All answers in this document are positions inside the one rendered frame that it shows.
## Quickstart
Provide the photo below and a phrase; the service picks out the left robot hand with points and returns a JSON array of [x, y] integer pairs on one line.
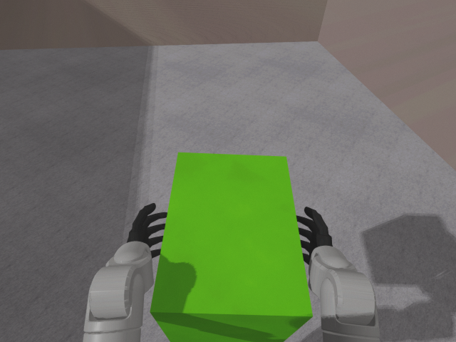
[[140, 231]]

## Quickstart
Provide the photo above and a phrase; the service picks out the right robot forearm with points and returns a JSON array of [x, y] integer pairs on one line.
[[348, 303]]

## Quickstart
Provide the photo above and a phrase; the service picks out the left robot forearm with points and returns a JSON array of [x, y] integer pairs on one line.
[[116, 296]]

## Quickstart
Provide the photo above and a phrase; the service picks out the carton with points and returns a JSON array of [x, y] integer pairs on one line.
[[231, 267]]

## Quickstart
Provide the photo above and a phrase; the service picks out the right robot hand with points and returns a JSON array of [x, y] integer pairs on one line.
[[318, 236]]

